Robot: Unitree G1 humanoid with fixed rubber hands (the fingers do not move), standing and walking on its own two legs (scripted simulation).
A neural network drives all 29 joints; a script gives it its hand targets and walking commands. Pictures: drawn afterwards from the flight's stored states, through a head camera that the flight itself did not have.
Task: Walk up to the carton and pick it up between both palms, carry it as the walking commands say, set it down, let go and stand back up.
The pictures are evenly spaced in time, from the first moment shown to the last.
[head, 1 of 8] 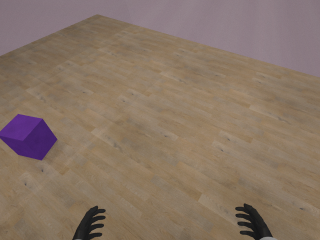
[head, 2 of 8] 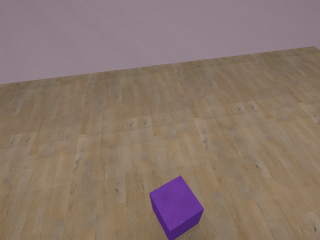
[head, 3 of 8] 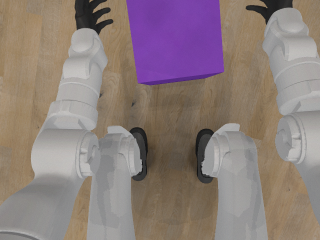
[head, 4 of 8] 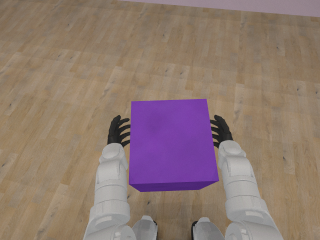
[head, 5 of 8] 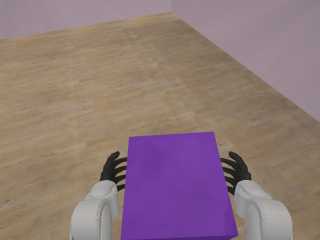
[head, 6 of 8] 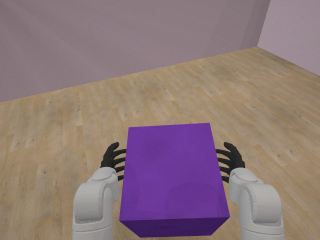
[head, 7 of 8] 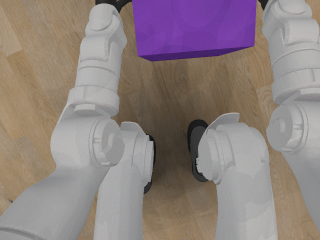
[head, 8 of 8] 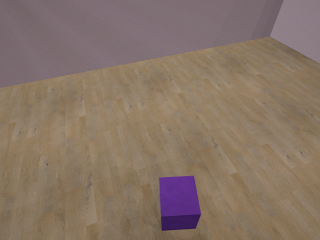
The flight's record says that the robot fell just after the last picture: no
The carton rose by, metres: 0.67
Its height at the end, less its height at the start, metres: +0.00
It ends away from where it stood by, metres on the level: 2.43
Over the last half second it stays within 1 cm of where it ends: yes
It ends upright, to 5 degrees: yes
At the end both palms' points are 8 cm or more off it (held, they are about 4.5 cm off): yes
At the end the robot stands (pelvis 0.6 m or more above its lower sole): yes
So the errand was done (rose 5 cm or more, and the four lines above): yes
